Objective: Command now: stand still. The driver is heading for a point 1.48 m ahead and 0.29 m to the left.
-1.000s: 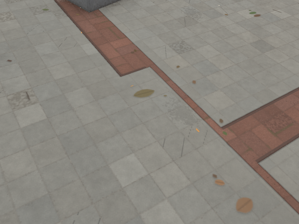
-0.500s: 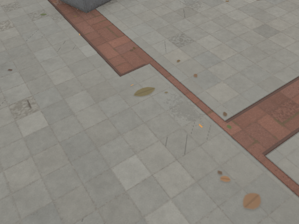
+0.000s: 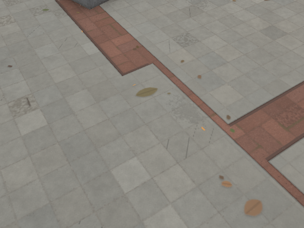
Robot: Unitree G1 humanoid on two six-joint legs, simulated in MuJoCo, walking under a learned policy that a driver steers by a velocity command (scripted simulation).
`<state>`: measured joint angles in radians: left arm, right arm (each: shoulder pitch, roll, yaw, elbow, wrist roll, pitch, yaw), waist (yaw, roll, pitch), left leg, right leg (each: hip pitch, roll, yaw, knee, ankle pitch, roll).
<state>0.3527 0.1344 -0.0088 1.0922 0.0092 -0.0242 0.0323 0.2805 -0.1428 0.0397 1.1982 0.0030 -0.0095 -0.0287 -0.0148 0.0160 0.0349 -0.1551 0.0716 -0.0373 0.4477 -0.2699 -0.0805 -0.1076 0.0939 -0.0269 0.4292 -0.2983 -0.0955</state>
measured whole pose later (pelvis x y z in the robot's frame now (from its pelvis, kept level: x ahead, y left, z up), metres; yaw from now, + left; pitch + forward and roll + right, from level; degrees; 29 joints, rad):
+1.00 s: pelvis +0.32 +0.09 +0.00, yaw +0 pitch +1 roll +1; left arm 0.01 0.17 0.03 0.91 0.02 -0.04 -0.03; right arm 0.55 -0.12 0.00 1.12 -0.02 -0.11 -0.02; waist -0.05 -0.02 0.02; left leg 0.11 -0.07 0.04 0.20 -0.33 0.07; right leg -0.62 -0.03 -0.06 0.66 -0.04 -0.06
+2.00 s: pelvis +0.87 +0.10 +0.01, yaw +1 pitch +0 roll +1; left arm 0.11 0.19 0.05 0.93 0.03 -0.04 -0.03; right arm 0.47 -0.15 -0.04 1.06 -0.01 -0.09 0.00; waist -0.05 -0.03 0.04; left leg -0.01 -0.10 0.07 0.21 -0.20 0.10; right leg -0.64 -0.12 -0.01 0.81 -0.06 -0.02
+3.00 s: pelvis +1.34 +0.21 +0.01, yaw +33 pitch +0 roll -1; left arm 0.17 0.25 0.06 0.82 0.03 -0.02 0.00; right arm 0.28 -0.24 -0.06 0.87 -0.01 -0.05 0.01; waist -0.01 -0.04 0.09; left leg -0.16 -0.12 0.01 0.33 -0.17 0.13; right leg -0.61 -0.11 0.00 1.05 -0.26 0.02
